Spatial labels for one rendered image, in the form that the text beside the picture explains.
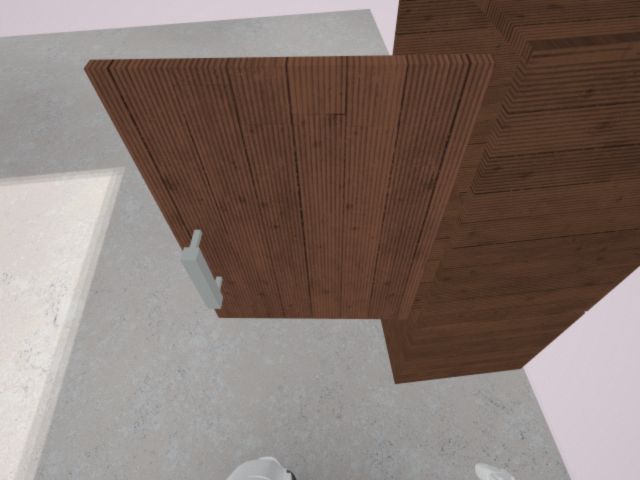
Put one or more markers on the cupboard door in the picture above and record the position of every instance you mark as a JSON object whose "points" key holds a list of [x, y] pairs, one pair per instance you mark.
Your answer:
{"points": [[319, 183]]}

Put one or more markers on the handle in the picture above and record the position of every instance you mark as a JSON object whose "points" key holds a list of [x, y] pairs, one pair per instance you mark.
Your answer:
{"points": [[200, 274]]}

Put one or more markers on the robot left thigh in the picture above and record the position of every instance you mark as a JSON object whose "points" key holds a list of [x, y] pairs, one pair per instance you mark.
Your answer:
{"points": [[262, 469]]}

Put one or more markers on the robot left shin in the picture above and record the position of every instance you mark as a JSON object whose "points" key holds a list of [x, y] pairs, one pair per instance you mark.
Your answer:
{"points": [[272, 458]]}

